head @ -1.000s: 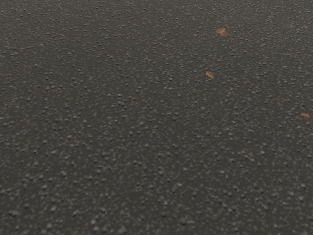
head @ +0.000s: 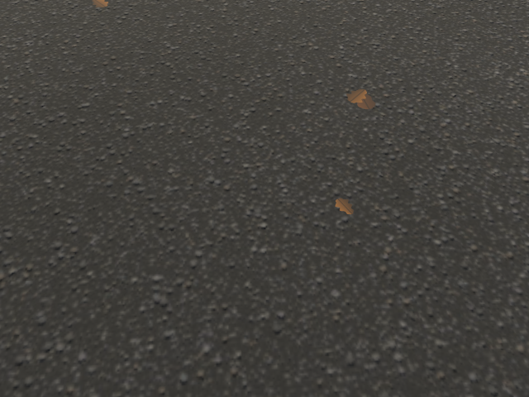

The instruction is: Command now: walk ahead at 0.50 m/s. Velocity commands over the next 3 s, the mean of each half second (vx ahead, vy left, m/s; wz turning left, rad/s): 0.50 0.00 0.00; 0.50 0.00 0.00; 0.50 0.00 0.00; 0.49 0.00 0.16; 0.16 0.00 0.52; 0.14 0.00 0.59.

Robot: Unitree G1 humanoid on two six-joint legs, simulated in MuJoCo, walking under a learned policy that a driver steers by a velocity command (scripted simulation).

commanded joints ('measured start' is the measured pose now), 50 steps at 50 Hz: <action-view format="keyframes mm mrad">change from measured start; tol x32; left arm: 1 77 42 9 -25 12 18 -15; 14 -340 42 -3 -159 -2 10 -16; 20 203 219 67 -16 44 -28 23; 50 131 72 35 67 -17 -27 17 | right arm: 1 70 -86 -16 -2 9 -32 -1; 21 295 -55 -6 71 31 -18 -13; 42 -296 -35 5 -102 -6 17 16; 50 99 -172 -57 27 6 2 -7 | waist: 1 24 88 -28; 16 -39 103 34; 21 95 -218 -380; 50 -70 123 -170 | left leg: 1 65 265 -267 -287 141 128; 18 346 256 -104 39 745 56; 21 -291 -32 -83 844 -361 -14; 22 -369 44 -161 892 -295 0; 42 -373 117 -30 174 99 -34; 46 18 21 15 39 30 41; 48 580 440 -584 -41 -108 214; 50 393 430 -602 -162 -149 203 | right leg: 1 -103 -65 13 -21 60 22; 18 100 45 -108 -672 166 -41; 21 722 -408 678 -860 63 -248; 26 259 -207 200 -971 240 -121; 36 327 -148 44 -1036 437 -119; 46 477 -166 -30 -614 929 -70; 49 -172 85 21 162 -189 -10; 50 -230 19 45 175 -110 -19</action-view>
